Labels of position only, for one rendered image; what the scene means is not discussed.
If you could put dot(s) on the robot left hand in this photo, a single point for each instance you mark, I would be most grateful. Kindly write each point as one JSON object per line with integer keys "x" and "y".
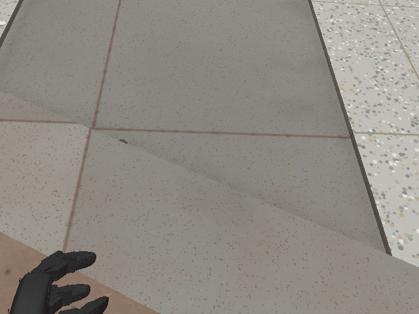
{"x": 36, "y": 294}

